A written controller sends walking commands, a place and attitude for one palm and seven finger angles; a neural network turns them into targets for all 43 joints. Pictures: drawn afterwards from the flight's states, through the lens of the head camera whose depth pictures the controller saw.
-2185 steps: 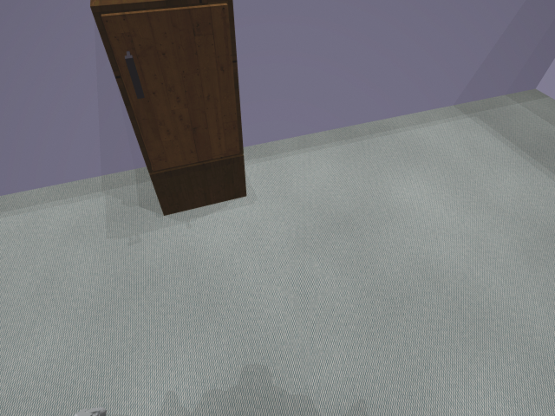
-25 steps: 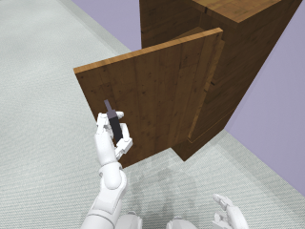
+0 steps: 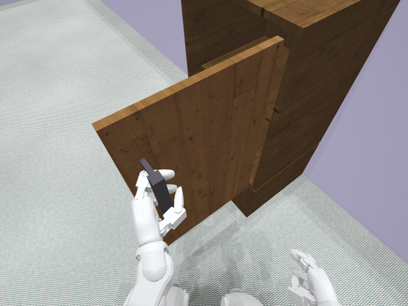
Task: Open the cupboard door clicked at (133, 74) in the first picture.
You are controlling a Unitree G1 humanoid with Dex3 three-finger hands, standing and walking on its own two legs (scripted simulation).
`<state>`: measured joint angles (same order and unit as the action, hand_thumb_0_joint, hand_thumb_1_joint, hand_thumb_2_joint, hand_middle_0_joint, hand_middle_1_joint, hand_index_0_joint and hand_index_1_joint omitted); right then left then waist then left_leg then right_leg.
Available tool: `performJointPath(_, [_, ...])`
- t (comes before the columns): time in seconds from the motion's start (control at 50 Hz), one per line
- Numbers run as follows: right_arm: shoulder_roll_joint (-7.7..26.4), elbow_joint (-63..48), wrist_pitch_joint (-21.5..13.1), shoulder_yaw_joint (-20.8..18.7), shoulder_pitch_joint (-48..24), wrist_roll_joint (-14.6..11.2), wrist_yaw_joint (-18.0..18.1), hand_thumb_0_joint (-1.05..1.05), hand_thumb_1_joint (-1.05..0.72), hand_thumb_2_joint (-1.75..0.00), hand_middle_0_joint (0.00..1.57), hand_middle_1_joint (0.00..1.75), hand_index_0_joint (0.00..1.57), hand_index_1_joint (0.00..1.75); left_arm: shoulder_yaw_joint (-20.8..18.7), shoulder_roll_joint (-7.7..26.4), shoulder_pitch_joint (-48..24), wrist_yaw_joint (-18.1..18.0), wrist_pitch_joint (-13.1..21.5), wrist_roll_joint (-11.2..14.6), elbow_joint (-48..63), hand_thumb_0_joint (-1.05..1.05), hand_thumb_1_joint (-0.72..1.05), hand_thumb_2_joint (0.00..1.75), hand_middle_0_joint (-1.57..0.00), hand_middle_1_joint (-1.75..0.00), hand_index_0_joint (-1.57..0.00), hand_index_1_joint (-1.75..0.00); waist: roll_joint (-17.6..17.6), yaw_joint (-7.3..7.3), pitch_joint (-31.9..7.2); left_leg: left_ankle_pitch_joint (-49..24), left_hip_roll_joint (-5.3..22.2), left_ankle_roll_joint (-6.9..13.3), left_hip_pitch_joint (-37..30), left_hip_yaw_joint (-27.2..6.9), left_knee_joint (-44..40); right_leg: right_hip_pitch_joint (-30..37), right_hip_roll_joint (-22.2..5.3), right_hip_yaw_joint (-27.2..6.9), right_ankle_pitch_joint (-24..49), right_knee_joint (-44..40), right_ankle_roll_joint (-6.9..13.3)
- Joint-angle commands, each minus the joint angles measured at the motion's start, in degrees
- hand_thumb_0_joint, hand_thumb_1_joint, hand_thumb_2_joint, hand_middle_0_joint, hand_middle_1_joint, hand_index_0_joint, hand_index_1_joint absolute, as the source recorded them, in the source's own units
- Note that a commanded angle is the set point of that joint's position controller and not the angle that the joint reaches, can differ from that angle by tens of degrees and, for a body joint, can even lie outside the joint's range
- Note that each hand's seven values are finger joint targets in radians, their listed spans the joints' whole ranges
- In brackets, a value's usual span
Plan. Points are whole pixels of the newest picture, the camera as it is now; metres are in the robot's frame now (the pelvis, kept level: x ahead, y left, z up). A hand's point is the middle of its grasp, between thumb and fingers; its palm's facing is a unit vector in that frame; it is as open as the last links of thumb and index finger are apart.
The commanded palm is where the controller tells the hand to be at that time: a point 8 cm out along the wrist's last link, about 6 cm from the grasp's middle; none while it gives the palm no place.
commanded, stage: open thumb and fingers to let go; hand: left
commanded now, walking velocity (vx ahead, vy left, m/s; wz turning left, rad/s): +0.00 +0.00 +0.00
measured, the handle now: (156, 187) +0.33 +0.10 +0.05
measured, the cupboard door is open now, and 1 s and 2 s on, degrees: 90 94 93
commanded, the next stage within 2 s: slide the hand sideways off the handle in 0.62 s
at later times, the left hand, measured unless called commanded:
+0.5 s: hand (177, 206) +0.30 +0.06 +0.04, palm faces +0.29 -0.96 -0.01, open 14.2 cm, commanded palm +0.26 +0.11 +0.04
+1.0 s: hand (174, 229) +0.26 +0.06 +0.04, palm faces -0.22 -0.97 +0.04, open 16.2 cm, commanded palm +0.24 +0.11 +0.04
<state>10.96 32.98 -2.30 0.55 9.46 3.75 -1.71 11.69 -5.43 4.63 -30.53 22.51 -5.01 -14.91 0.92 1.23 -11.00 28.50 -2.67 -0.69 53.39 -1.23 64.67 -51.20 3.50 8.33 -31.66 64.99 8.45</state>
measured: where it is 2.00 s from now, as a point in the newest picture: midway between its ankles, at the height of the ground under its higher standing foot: outside the picture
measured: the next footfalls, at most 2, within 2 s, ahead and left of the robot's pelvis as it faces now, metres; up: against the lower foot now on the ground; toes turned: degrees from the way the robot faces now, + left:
none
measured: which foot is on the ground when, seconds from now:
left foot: down 0.00-1.00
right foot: down 0.00-1.00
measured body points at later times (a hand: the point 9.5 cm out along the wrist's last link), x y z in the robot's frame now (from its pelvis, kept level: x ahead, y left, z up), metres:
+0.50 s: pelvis +0.00 +0.00 +0.00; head +0.07 -0.02 +0.44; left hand +0.28 +0.11 +0.04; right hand +0.16 -0.22 -0.12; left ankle +0.03 +0.13 -0.65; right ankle +0.00 -0.02 -0.65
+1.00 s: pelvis -0.01 +0.04 +0.00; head +0.05 +0.02 +0.44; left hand +0.26 +0.12 +0.04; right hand +0.16 -0.19 -0.10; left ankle +0.03 +0.13 -0.65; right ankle +0.00 -0.02 -0.65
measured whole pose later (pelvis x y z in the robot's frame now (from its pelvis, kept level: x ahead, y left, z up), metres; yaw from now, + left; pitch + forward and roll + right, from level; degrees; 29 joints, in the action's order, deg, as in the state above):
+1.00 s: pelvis -0.01 +0.04 +0.00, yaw -2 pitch +16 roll +0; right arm 13.3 26.8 -1.2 0.9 12.9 0.3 -1.9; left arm 16.3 2.2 8.1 -3.3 23.4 3.7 -9.5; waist 3.1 1.2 -9.2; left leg 29.3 -3.0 2.7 53.9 0.9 67.4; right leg -51.6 3.0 6.6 -31.4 66.8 6.1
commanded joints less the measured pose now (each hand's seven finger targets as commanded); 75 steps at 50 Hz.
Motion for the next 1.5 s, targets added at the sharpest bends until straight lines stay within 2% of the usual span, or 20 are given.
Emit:
performJointPath(0.0, [4.5, -8.2, -2.3, -1.6, -1.5, -0.6, 0.0, 0.0, -0.9, -0.9, 0.2, 0.3, 0.2, 0.3, 1.1, -2.3, -8.7, 1.2, 2.9, 0.0, 11.8, 0.0, 0.13, 0.57, -0.35, -1.27, -0.35, -1.27, -6.7, 1.55, -14.8, -7.8, 0.3, 1.3, -0.8, -1.8, -2.2, 19.4, -9.1, -20.3, 26.3, -16.3, -10.1])
performJointPath(0.04, [4.5, -8.4, -2.3, -1.6, -1.3, -0.6, 0.0, 0.0, -0.9, -0.9, 0.2, 0.3, 0.2, 0.3, 1.3, -2.5, -8.1, 1.5, 2.9, 0.2, 11.8, 0.0, -0.01, 0.51, -0.33, -1.25, -0.33, -1.25, -7.4, 1.55, -15.0, -7.6, 0.3, 1.3, -0.3, -1.9, -2.0, 20.0, -9.5, -20.9, 27.8, -16.4, -11.7])
performJointPath(0.1, [4.6, -8.1, -2.0, -1.6, -1.3, -0.6, 0.1, 0.0, -0.9, -0.9, 0.2, 0.3, 0.2, 0.3, 0.2, -1.1, -8.6, 1.7, 3.1, 0.2, 11.6, 0.0, -0.22, 0.42, -0.32, -1.23, -0.32, -1.23, -7.9, 1.58, -14.1, -7.6, 0.4, 1.2, 0.6, -2.0, -1.9, 20.2, -9.6, -20.9, 27.8, -16.2, -10.6])
performJointPath(0.18, [4.7, -8.0, -2.0, -1.7, -1.4, -0.8, 0.1, 0.0, -0.9, -0.9, 0.2, 0.3, 0.2, 0.3, -0.1, -0.9, -9.9, 1.9, 3.5, 0.5, 11.3, 0.0, -0.5, 0.3, -0.3, -1.2, -0.3, -1.2, -8.2, 1.51, -13.7, -6.6, 0.3, 1.2, 1.5, -2.1, -1.4, 20.3, -9.9, -22.4, 25.4, -17.2, -11.7])
performJointPath(0.22, [4.7, -7.9, -2.1, -1.7, -1.6, -0.8, 0.1, 0.0, -0.9, -0.9, 0.2, 0.3, 0.2, 0.3, 0.9, -1.8, -10.6, 1.8, 3.6, 0.3, 10.8, 0.0, -0.5, 0.3, -0.3, -1.2, -0.3, -1.2, -7.5, 1.66, -13.4, -6.2, 0.4, 1.3, 1.0, -1.9, -1.6, 19.0, -9.8, -21.6, 23.0, -17.2, -10.8])
performJointPath(0.36, [4.9, -7.9, -2.3, -1.9, -1.2, -0.8, 0.2, 0.0, -0.9, -0.9, 0.2, 0.3, 0.2, 0.3, 1.5, -2.6, -10.7, 1.3, 3.4, -0.2, 10.3, 0.0, -0.5, 0.3, -0.24, -0.85, -0.24, -0.85, -6.7, 1.53, -14.5, -6.9, 0.3, 1.6, -1.1, -1.8, -2.2, 17.2, -9.1, -19.7, 21.9, -16.6, -10.7])
performJointPath(0.44, [4.9, -7.8, -2.3, -1.8, -1.2, -0.7, 0.4, 0.0, -0.9, -0.9, 0.2, 0.3, 0.2, 0.3, 1.4, -2.3, -12.5, 1.0, 3.3, -0.4, 9.1, 0.0, -0.5, 0.3, -0.21, -0.65, -0.21, -0.65, -8.6, 2.0, -13.4, -6.2, 0.4, 1.7, -0.4, -1.9, -2.2, 16.9, -9.0, -19.7, 20.2, -17.0, -10.6])
performJointPath(0.48, [4.9, -7.9, -2.3, -1.8, -1.1, -0.7, 0.3, 0.0, -0.9, -0.9, 0.2, 0.3, 0.2, 0.3, 1.2, -2.0, -12.7, 0.7, 3.3, -0.7, 9.9, 0.0, -0.5, 0.3, -0.19, -0.55, -0.19, -0.55, -6.7, 1.57, -14.3, -6.9, 0.4, 1.7, -1.3, -1.8, -2.2, 16.7, -8.8, -19.6, 20.7, -16.7, -10.0])
performJointPath(0.58, [4.8, -8.3, -2.5, -1.6, -1.2, -0.7, 0.2, 0.0, -0.9, -0.9, 0.2, 0.3, 0.2, 0.3, 2.6, -4.2, -12.2, 0.2, 2.9, -0.6, 9.3, 0.0, -0.5, 0.3, -0.15, -0.3, -0.15, -0.3, -7.3, 1.79, -13.4, -6.9, 0.5, 1.9, -2.9, -2.0, -2.9, 14.7, -7.9, -17.4, 18.7, -16.4, -9.5])
performJointPath(0.7, [4.8, -8.9, -3.0, -1.5, -1.6, -0.6, -0.1, 0.0, -0.9, -0.9, 0.2, 0.3, 0.2, 0.3, 3.9, -5.9, -12.1, -0.4, 2.7, -1.0, 9.4, 0.0, -0.5, 0.3, -0.15, -0.3, -0.15, -0.3, -5.6, 1.34, -13.5, -7.1, 0.5, 1.9, -5.1, -1.9, -3.7, 12.0, -6.6, -14.5, 16.5, -15.2, -8.5])
performJointPath(0.72, [7.4, -8.5, -2.5, -1.6, 1.4, -1.4, -0.7, 0.0, -0.9, -0.9, 0.2, 0.3, 0.2, 0.3, 14.0, 0.0, -12.4, 10.1, 4.9, -6.4, 10.5, 0.0, -0.5, 0.3, -0.15, -0.3, -0.15, -0.3, -7.4, 5.9, -11.1, -7.3, 0.6, 3.0, -4.6, -1.7, -2.3, 10.9, -6.9, -16.1, 22.6, -13.2, -11.1])
performJointPath(0.76, [6.6, -10.3, -2.2, -2.1, 1.1, -2.0, -0.6, 0.0, -0.9, -0.9, 0.2, 0.3, 0.2, 0.3, 11.1, 3.7, -13.5, 20.7, 8.1, -3.2, 14.9, 0.0, -0.5, 0.3, -0.15, -0.3, -0.15, -0.3, -4.1, 3.7, -15.6, -8.7, 0.5, 3.1, -4.5, -2.0, -2.1, 13.7, -6.9, -15.5, 25.2, -11.1, -9.2])
performJointPath(0.8, [7.0, -11.8, -2.1, -2.1, 1.2, -3.0, -0.3, 0.0, -0.9, -0.9, 0.2, 0.3, 0.2, 0.3, 11.6, 4.9, -12.5, 29.0, 9.0, 0.5, 16.9, 0.0, -0.5, 0.3, -0.15, -0.3, -0.15, -0.3, -2.8, 3.96, -15.9, -9.4, 0.5, 3.2, -6.0, -2.0, -1.6, 12.7, -6.6, -15.7, 24.8, -10.9, -8.8])
performJointPath(0.84, [6.8, -13.8, -2.1, -1.7, 1.2, -4.0, -0.1, 0.0, -0.9, -0.9, 0.2, 0.3, 0.2, 0.3, 10.1, 3.5, -9.0, 32.7, 7.8, 6.5, 17.7, 0.0, -0.5, 0.3, -0.15, -0.3, -0.15, -0.3, -3.4, 3.28, -14.2, -7.6, 0.7, 3.1, -6.2, -2.2, -2.3, 12.8, -6.4, -15.8, 19.6, -12.7, -8.2])
performJointPath(0.88, [7.0, -15.1, -2.1, -1.5, 0.4, -4.4, 0.0, 0.0, -0.9, -0.9, 0.2, 0.3, 0.2, 0.3, 8.3, 2.3, -6.2, 31.9, 5.8, 10.1, 17.9, 0.0, -0.5, 0.3, -0.15, -0.3, -0.15, -0.3, -3.5, 2.11, -12.1, -6.2, 0.9, 3.0, -7.0, -2.2, -3.4, 10.8, -5.6, -14.7, 12.9, -14.0, -7.5])
performJointPath(0.92, [7.4, -15.9, -1.7, -1.6, 0.2, -4.2, -0.1, 0.0, -0.9, -0.9, 0.2, 0.3, 0.2, 0.3, 5.8, 3.2, -3.3, 28.7, 4.9, 10.2, 18.5, 0.0, -0.5, 0.3, -0.15, -0.3, -0.15, -0.3, -5.0, 0.86, -11.7, -6.3, 1.0, 2.9, -7.4, -2.3, -4.3, 9.6, -4.7, -12.4, 10.7, -12.8, -7.0])
performJointPath(1.0, [7.4, -17.0, -1.1, -1.7, 0.5, -3.3, -0.9, 0.0, -0.9, -0.9, 0.2, 0.3, 0.2, 0.3, 5.4, 4.4, 0.3, 23.0, 5.2, 5.6, 20.4, 0.0, -0.5, 0.3, -0.15, -0.3, -0.15, -0.3, -3.7, 0.23, -12.1, -7.9, 1.0, 2.9, -8.3, -2.4, -4.5, 6.3, -3.5, -9.4, 11.8, -9.2, -6.3])
performJointPath(1.08, [7.4, -18.3, -0.3, -1.7, 0.8, -3.1, -1.5, 0.0, -0.9, -0.9, 0.2, 0.3, 0.2, 0.3, 5.4, 5.6, 4.1, 20.7, 5.6, 2.4, 22.8, 0.0, -0.5, 0.3, -0.15, -0.3, -0.15, -0.3, -3.2, -0.59, -12.8, -9.0, 1.1, 2.6, -8.6, -2.8, -4.7, 5.8, -2.9, -8.7, 12.5, -7.4, -5.7])
performJointPath(1.26, [6.9, -19.7, 0.2, -1.4, 1.1, -3.5, -1.0, 0.0, -0.9, -0.9, 0.2, 0.3, 0.2, 0.3, 7.8, 5.0, 10.8, 21.6, 5.5, 2.6, 29.8, 0.0, -0.5, 0.3, -0.15, -0.3, -0.15, -0.3, -2.1, 0.57, -11.3, -9.5, 1.8, 2.1, -10.7, -3.9, -5.3, 3.6, -2.3, -7.6, 12.8, -6.7, -5.8])
performJointPath(1.48, [6.9, -20.4, -0.4, -1.3, 1.3, -3.7, -0.1, 0.0, -0.9, -0.9, 0.2, 0.3, 0.2, 0.3, 3.0, 9.7, 20.5, 25.1, 6.1, 4.8, 33.1, 0.0, -0.5, 0.3, -0.15, -0.3, -0.15, -0.3, -1.6, -0.4, -10.9, -10.8, 1.5, 1.9, -8.2, -3.5, -3.9, 4.6, -1.9, -8.0, 14.7, -5.5, -5.8])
